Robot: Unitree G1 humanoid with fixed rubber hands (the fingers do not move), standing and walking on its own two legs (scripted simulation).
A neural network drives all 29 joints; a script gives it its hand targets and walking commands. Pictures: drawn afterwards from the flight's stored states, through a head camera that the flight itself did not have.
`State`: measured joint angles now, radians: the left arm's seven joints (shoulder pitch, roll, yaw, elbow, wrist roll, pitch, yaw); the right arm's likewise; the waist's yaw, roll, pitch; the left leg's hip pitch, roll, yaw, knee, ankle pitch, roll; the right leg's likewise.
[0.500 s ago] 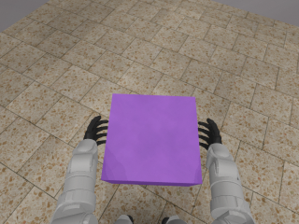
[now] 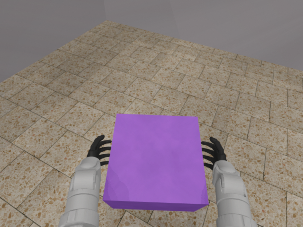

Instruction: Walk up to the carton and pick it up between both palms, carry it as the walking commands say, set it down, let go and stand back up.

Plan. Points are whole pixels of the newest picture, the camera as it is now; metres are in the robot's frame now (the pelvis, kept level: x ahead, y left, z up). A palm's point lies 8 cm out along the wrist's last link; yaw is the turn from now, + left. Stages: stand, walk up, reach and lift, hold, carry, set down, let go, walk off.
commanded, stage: reach and lift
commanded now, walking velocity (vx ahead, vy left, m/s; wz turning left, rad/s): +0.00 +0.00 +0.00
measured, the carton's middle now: (155, 162) +0.34 -0.02 -0.07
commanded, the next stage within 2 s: hold in 1.40 s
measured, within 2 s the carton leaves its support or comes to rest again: neither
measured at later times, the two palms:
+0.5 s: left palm (91, 157) +0.30 +0.15 +0.05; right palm (227, 160) +0.28 -0.19 +0.05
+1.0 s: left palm (89, 159) +0.29 +0.16 +0.05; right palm (226, 158) +0.28 -0.19 +0.05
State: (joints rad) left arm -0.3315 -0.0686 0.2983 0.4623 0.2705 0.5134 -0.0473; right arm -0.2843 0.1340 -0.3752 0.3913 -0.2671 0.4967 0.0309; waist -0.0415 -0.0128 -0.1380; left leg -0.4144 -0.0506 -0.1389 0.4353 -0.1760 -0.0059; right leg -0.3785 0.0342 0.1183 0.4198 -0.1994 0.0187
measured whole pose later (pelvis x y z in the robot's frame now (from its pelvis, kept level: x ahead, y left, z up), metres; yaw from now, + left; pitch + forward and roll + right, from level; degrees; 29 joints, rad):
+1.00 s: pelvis +0.01 -0.01 +0.01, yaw -2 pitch -4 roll +0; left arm -0.23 -0.12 0.27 0.23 0.30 0.73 -0.04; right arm -0.22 0.14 -0.28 0.21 -0.31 0.72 0.03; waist 0.00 -0.01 -0.05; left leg -0.05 -0.03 -0.10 0.26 -0.14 -0.01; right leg -0.03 0.03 0.13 0.27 -0.16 0.00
